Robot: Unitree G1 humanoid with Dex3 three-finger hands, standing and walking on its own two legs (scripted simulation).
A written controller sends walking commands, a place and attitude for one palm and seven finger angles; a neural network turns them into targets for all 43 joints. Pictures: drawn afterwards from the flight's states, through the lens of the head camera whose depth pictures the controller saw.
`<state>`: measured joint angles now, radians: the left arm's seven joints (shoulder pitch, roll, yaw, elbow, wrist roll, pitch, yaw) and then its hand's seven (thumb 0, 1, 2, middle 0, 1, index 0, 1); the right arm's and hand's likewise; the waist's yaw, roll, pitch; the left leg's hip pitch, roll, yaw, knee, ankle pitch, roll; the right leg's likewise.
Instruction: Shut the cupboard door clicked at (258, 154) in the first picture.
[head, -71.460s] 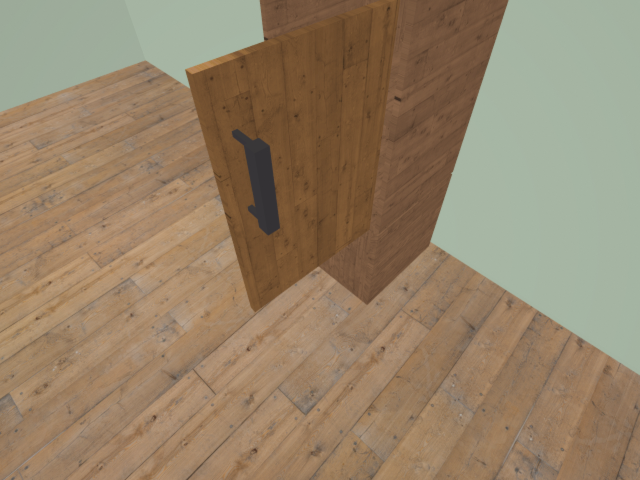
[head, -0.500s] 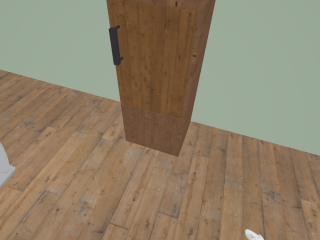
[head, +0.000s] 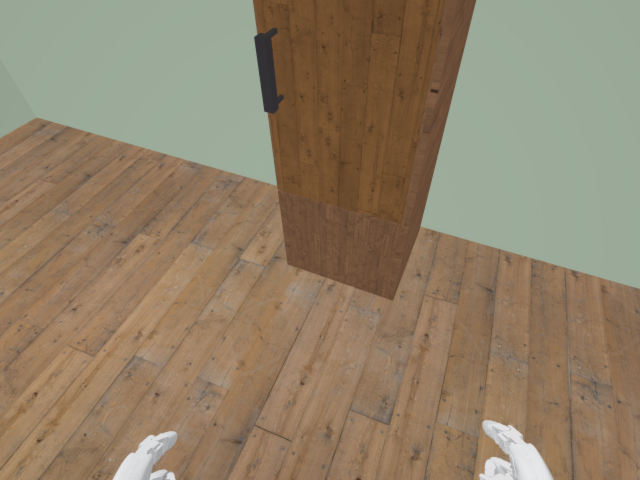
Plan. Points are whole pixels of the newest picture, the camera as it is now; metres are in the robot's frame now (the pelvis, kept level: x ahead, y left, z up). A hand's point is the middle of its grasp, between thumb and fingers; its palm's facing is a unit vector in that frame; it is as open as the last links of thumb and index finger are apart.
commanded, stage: let the arm hang, fingers relaxed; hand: left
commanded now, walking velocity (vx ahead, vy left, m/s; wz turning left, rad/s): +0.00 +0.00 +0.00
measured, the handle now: (272, 71) +0.96 +0.15 +0.07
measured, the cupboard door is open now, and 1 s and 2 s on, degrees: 1 1 1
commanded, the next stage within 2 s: look to check the result in 0.88 s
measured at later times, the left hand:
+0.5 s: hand out of the picture -0.02 +0.22 -0.15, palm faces +0.00 -0.96 -0.27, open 7.3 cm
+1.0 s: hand out of the picture +0.04 +0.21 -0.15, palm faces -0.02 -0.96 -0.27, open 7.3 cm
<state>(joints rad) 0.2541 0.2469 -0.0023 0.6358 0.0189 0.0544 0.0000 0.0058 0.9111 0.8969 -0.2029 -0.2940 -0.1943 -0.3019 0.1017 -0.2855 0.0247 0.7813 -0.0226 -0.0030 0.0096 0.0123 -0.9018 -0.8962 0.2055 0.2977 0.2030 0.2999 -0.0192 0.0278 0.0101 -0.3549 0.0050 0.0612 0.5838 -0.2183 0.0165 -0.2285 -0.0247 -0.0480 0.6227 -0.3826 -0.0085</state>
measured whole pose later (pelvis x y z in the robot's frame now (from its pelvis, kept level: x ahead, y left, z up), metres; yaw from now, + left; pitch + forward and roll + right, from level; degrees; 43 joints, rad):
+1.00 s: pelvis +0.01 +0.00 +0.02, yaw -1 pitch -2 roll +0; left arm 0.21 0.24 0.01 1.13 0.01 0.00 0.01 0.00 0.91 0.90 -0.21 -0.29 -0.20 -0.30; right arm 0.20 -0.26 -0.01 1.13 -0.01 0.01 -0.01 0.01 -0.90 -0.90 0.20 0.30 0.20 0.30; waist -0.02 0.01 0.03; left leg -0.19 0.02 0.07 0.35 -0.12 0.01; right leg -0.06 0.00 -0.03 0.34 -0.25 -0.01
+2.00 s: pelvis +0.03 +0.01 -0.01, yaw +9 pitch -2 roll +0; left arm 0.23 0.22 0.06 1.00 0.01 0.06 0.03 0.00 0.91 0.90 -0.21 -0.29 -0.20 -0.30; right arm 0.24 -0.19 -0.03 1.00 -0.03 0.05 0.00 0.01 -0.90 -0.90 0.20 0.30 0.20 0.30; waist -0.03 -0.04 0.12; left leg -0.35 -0.01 0.05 0.68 -0.28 0.04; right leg -0.26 -0.07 -0.09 0.94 -0.56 0.01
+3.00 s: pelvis +0.09 +0.00 +0.02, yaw +52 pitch +1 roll +2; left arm 0.35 0.19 0.07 0.95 0.03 -0.04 0.01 0.00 0.91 0.90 -0.21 -0.29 -0.20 -0.30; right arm 0.16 -0.23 -0.07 0.91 -0.03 0.06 0.06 0.01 -0.91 -0.90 0.20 0.30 0.20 0.30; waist 0.00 0.00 0.07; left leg -0.53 0.06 0.06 0.94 -0.31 -0.02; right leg -0.09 -0.12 -0.24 0.41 -0.31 0.02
